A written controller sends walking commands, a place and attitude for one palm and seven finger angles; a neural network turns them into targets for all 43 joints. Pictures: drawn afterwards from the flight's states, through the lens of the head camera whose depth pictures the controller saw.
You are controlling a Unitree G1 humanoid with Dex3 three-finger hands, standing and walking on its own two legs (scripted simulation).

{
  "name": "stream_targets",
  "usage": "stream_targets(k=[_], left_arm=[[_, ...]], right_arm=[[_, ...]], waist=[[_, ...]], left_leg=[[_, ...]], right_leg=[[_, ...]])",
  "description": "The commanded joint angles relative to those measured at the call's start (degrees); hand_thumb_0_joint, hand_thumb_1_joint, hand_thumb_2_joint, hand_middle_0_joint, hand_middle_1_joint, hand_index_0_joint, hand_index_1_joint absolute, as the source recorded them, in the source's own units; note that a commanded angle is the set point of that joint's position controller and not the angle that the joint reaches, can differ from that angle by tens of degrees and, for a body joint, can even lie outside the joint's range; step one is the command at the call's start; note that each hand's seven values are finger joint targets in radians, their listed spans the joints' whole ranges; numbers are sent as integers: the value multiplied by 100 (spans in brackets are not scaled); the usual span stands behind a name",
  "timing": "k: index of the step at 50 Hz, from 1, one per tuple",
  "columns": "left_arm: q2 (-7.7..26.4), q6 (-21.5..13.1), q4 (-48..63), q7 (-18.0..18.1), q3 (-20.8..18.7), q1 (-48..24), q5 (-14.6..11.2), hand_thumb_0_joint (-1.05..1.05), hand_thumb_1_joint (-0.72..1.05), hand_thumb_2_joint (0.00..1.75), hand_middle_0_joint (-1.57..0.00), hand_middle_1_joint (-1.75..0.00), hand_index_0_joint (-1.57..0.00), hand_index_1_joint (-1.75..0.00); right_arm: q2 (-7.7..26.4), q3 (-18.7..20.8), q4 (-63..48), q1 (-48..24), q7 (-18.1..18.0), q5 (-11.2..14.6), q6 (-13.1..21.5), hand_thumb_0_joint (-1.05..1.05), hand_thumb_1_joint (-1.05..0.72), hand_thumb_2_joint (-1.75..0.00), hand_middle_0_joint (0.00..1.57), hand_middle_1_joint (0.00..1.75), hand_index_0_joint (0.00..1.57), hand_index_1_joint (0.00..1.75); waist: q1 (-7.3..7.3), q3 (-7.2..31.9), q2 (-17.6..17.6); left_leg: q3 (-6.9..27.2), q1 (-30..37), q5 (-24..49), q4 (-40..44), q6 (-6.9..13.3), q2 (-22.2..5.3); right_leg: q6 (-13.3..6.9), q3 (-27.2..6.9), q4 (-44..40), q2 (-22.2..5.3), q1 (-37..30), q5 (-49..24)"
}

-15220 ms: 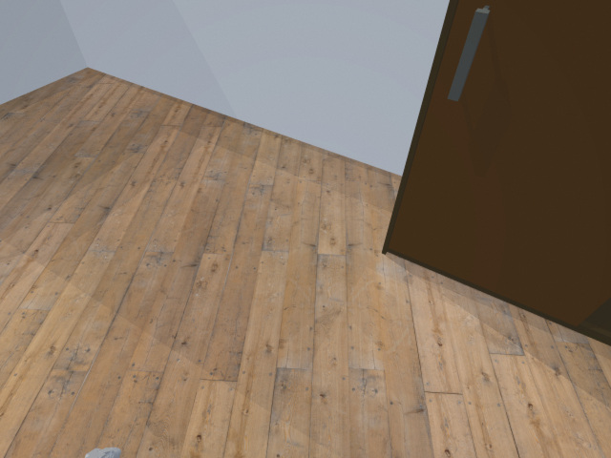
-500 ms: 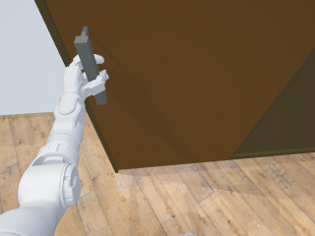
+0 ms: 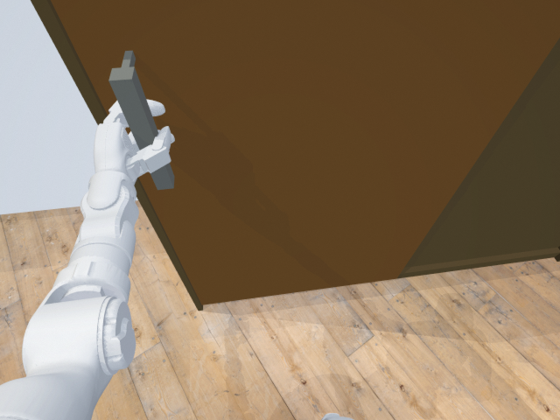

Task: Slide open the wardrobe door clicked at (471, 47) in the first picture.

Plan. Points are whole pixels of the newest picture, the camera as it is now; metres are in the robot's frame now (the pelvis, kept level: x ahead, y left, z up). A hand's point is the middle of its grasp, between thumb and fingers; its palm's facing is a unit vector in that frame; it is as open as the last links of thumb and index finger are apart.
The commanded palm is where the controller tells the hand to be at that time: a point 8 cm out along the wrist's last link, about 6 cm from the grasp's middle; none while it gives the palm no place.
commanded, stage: grip the handle and tug to test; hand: left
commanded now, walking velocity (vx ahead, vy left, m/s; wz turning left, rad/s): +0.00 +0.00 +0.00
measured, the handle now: (149, 126) +0.52 +0.18 +0.12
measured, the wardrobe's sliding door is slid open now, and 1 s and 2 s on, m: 0.00 0.01 0.04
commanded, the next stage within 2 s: tug the door sideways, standing still in 0.22 s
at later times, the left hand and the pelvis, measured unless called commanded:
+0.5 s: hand (161, 148) +0.47 +0.15 +0.13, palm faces +0.11 -0.99 +0.00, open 6.1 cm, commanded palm +0.45 +0.18 +0.13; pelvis +0.04 +0.00 +0.01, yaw +2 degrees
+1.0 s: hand (167, 148) +0.47 +0.15 +0.13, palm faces +0.16 -0.99 -0.03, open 6.2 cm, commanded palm +0.45 +0.14 +0.13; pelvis +0.02 +0.01 +0.00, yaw +4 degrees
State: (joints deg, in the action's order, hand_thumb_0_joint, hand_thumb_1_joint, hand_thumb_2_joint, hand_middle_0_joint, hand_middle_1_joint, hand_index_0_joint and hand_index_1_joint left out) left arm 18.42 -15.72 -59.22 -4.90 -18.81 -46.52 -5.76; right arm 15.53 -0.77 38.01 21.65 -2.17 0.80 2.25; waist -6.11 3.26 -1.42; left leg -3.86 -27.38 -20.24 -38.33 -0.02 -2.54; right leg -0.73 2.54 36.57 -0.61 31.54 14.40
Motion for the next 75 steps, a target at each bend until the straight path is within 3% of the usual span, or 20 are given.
stream_targets(k=[1, 6, 10, 16, 17, 20, 21, 25, 39, 41, 43, 50, 66, 67, 68, 69, 70, 71, 73, 75], left_arm=[[1396, -431, 1825, 21, -290, -1863, -203, 0, 90, 90, -45, -140, -45, -140], [990, -235, 2585, 55, -6, -1280, -238, 0, 90, 90, -45, -140, -45, -140], [1044, -47, 3139, 98, -161, -600, -273, 0, 90, 90, -45, -140, -45, -140], [595, 277, 3821, 166, 171, -297, -263, 0, 90, 90, -45, -140, -45, -140], [451, 314, 3935, 192, 385, -707, -232, 0, 90, 90, -45, -140, -45, -140], [351, 443, 3564, 358, 575, -1915, -145, 0, 90, 90, -45, -140, -45, -140], [27, 475, 3435, 388, 812, -2018, -115, 0, 90, 90, -45, -140, -45, -140], [-441, 409, 3341, 482, 1220, -2272, -29, 0, 90, 90, -45, -140, -45, -140], [-1628, -1, 2642, 552, 2257, -2987, -19, 0, 90, 90, -45, -140, -45, -140], [-1790, -27, 2710, 572, 2406, -3140, -16, 0, 90, 90, -45, -140, -45, -140], [-1940, -54, 2692, 601, 2514, -3183, -7, 0, 90, 90, -45, -140, -45, -140], [-1958, -107, 2474, 680, 2533, -3220, 3, 0, 90, 90, -45, -140, -45, -140], [-2078, -214, 2525, 858, 2569, -3495, 29, 0, 90, 90, -45, -140, -45, -140], [-1884, -225, 2528, 896, 2454, -3915, 38, 0, 90, 90, -45, -140, -45, -140], [1283, -207, 2477, 1060, 695, -3852, 405, 0, 90, 90, -45, -140, -45, -140], [1161, -177, 2539, 1037, 854, -3969, 398, 0, 90, 90, -45, -140, -45, -140], [335, -109, 2502, 926, 1423, -3616, 319, 0, 90, 90, -45, -140, -45, -140], [50, -61, 2497, 872, 1608, -3361, 255, 0, 90, 90, -45, -140, -45, -140], [28, 43, 2476, 851, 1635, -3148, 202, 0, 90, 90, -45, -140, -45, -140], [66, 110, 2617, 820, 1629, -3177, 151, 0, 90, 90, -45, -140, -45, -140]], right_arm=[[776, 293, -707, 163, -30, 33, 226, 0, -90, -90, 20, 30, 20, 30], [730, 325, -814, 29, 15, 62, 222, 0, -90, -90, 20, 30, 20, 30], [706, 356, -890, -23, 16, 55, 216, 0, -90, -90, 20, 30, 20, 30], [633, 387, -893, -95, 45, 62, 177, 0, -90, -90, 20, 30, 20, 30], [620, 375, -848, -114, 38, 68, 166, 0, -90, -90, 20, 30, 20, 30], [621, 384, -577, 11, -23, 19, 113, 0, -90, -90, 20, 30, 20, 30], [584, 381, -546, 40, -15, 2, 115, 0, -90, -90, 20, 30, 20, 30], [544, 403, -393, 120, 30, -49, 161, 0, -90, -90, 20, 30, 20, 30], [557, 368, -214, 93, 175, -71, 451, 0, -90, -90, 20, 30, 20, 30], [540, 363, -179, 90, 205, -66, 506, 0, -90, -90, 20, 30, 20, 30], [540, 377, -134, 155, 227, -86, 564, 0, -90, -90, 20, 30, 20, 30], [577, 391, -17, 262, 256, -93, 676, 0, -90, -90, 20, 30, 20, 30], [537, 371, -1, 279, 289, -116, 836, 0, -90, -90, 20, 30, 20, 30], [551, 360, 50, 283, 257, -109, 828, 0, -90, -90, 20, 30, 20, 30], [865, 447, -37, -28, -32, 38, 562, 0, -90, -90, 20, 30, 20, 30], [735, 370, -130, -132, -154, 90, 438, 0, -90, -90, 20, 30, 20, 30], [593, 301, -227, -336, -220, 102, 375, 0, -90, -90, 20, 30, 20, 30], [534, 261, -291, -471, -281, 119, 331, 0, -90, -90, 20, 30, 20, 30], [557, 269, -314, -509, -370, 123, 259, 0, -90, -90, 20, 30, 20, 30], [581, 285, -363, -512, -443, 100, 234, 0, -90, -90, 20, 30, 20, 30]], waist=[[386, 2384, 52], [426, 2309, -127], [607, 2537, -30], [557, 2443, -44], [429, 2397, -207], [98, 2151, -73], [55, 2125, -22], [4, 2496, -198], [-173, 2371, -2], [-204, 2368, -320], [-228, 2430, -217], [-262, 2264, -64], [-255, 2412, -60], [-328, 2367, -78], [291, 2399, 248], [172, 2297, 419], [146, 2130, 335], [169, 2017, 129], [173, 1899, -100], [137, 1855, -474]], left_leg=[[152, 422, 1516, 530, 139, 261], [98, 699, 2009, 565, 129, 224], [57, 847, 2646, 591, 139, 201], [78, 1251, 3517, 566, 115, 130], [80, 1387, 3563, 536, 106, 132], [181, 1481, 3442, 437, 111, 127], [215, 1512, 3497, 421, 104, 134], [373, 1900, 3980, 278, 41, 117], [659, 1878, 3217, 220, -32, 122], [685, 1988, 3213, 192, -69, 121], [726, 2011, 3211, 178, -84, 113], [769, 1854, 2972, 205, -94, 111], [677, 1818, 2846, 177, -55, 183], [655, 1763, 2702, 175, -48, 196], [616, 1322, 2294, 357, 238, -101], [512, 1178, 1955, 637, 254, -40], [518, 1149, 2004, 712, 229, -97], [503, 1340, 2164, 701, 232, -197], [628, 1672, 2302, 634, 298, -433], [1098, 2169, 2729, 661, 462, -795]], right_leg=[[-74, -140, -248, 160, -2058, -1933], [-79, -98, -278, 165, -2109, -2309], [-84, -105, -236, 147, -2507, -2885], [-55, -54, -277, 141, -2468, -3351], [-44, -60, -300, 140, -2333, -3368], [-2, -35, -344, 154, -1918, -3226], [-2, -3, -330, 159, -1828, -3185], [-14, 65, -236, 147, -1572, -3082], [-54, 187, -135, 183, -939, -2122], [-55, 180, -125, 182, -749, -2006], [-59, 212, -98, 198, -707, -1949], [-55, 235, -98, 210, -608, -1755], [-47, 193, -73, 211, -695, -1905], [-44, 171, -90, 208, -693, -1920], [-22, -75, -390, -264, -1926, -1653], [-70, -91, -565, -323, -2337, -1865], [-61, -15, -543, -340, -2444, -1929], [-57, 39, -472, -352, -2372, -1810], [-70, 72, -246, -314, -2120, -1442], [-30, 136, 229, -137, -1583, -1129]])
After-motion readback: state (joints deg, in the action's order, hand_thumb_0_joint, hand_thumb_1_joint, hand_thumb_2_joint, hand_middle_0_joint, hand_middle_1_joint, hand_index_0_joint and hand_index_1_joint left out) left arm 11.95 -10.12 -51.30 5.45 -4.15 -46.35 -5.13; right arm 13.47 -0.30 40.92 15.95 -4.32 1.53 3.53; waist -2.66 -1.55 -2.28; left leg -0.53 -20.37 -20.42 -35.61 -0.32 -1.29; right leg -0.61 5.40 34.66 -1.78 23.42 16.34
